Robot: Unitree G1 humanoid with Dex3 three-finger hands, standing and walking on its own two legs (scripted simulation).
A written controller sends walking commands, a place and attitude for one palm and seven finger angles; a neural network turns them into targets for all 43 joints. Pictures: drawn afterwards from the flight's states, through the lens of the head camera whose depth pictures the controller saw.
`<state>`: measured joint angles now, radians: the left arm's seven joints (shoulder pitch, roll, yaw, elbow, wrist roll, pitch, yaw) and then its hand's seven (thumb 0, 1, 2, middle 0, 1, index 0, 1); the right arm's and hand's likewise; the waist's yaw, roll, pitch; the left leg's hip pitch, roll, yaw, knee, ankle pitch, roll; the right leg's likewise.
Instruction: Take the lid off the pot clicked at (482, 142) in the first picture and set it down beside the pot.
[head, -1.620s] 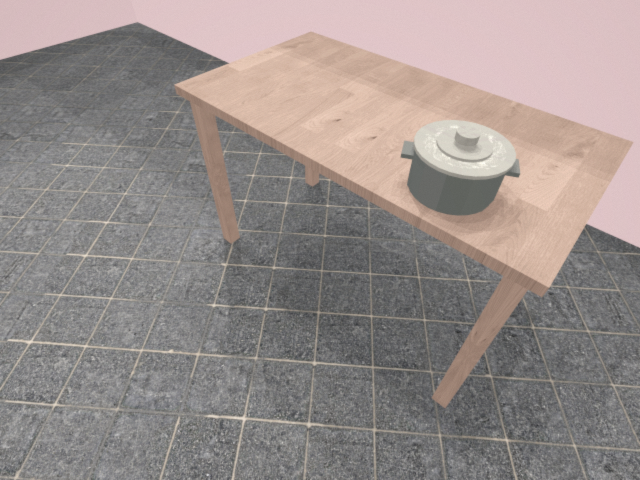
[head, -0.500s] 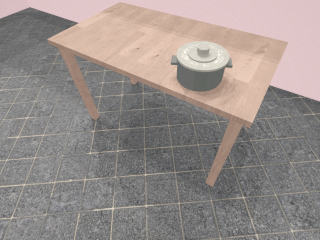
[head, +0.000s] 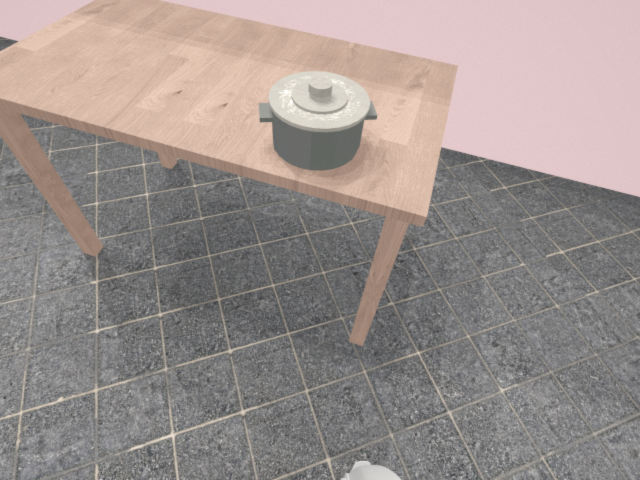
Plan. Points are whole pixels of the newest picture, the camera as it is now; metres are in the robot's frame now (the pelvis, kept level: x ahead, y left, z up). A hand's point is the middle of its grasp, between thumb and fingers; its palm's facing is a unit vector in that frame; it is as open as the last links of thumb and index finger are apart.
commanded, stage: turn to face it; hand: left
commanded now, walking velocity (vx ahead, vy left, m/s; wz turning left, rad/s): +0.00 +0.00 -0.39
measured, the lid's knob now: (320, 86) +0.78 +0.07 +0.06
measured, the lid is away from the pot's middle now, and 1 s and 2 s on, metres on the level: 0.00 0.00 0.00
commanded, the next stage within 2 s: take the last steps up to it in 0.22 s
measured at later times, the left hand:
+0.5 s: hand out of the picture +0.13 +0.17 -0.18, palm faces -0.20 -0.97 -0.16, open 7.4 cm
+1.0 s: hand (197, 463) +0.16 +0.18 -0.17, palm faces -0.10 -0.98 -0.19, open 7.3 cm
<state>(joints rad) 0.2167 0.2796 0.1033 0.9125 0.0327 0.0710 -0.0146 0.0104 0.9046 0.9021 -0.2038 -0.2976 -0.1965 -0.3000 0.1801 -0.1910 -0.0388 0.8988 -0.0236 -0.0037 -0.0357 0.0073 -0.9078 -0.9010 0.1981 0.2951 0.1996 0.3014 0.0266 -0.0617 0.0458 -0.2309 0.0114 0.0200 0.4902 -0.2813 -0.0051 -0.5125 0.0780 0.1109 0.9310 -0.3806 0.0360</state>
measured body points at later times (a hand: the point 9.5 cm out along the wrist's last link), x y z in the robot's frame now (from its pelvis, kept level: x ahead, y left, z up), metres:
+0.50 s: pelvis +0.02 +0.01 -0.01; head +0.03 +0.03 +0.44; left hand +0.14 +0.22 -0.16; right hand -0.04 -0.24 -0.15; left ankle +0.04 +0.10 -0.74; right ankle -0.01 -0.13 -0.72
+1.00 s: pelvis +0.14 +0.00 +0.01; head +0.15 +0.01 +0.46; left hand +0.16 +0.23 -0.15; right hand +0.10 -0.23 -0.15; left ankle +0.20 +0.12 -0.69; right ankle +0.09 -0.12 -0.74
